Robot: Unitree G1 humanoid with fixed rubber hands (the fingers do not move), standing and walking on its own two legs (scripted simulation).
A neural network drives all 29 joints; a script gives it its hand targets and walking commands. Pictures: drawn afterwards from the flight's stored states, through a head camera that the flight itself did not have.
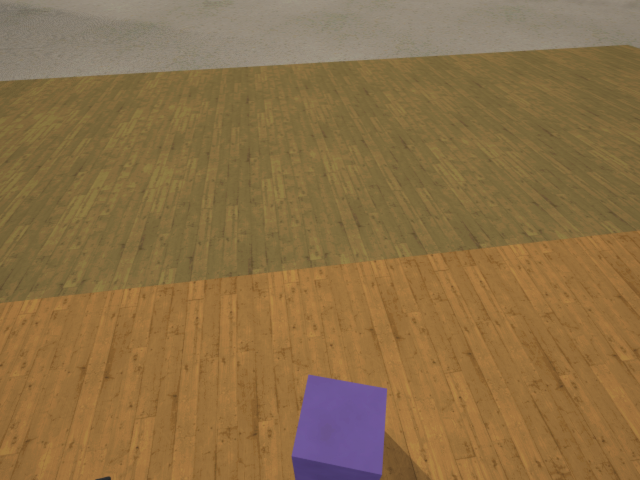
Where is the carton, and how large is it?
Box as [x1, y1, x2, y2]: [292, 375, 386, 479]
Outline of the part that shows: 308,375 292,451 292,461 295,479 379,479 381,475 386,388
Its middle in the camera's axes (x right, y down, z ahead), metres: +0.06 +0.54 +1.05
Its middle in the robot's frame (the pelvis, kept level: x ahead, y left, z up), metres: +0.39 -0.04 -0.66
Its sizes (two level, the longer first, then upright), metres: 0.210 0.200 0.250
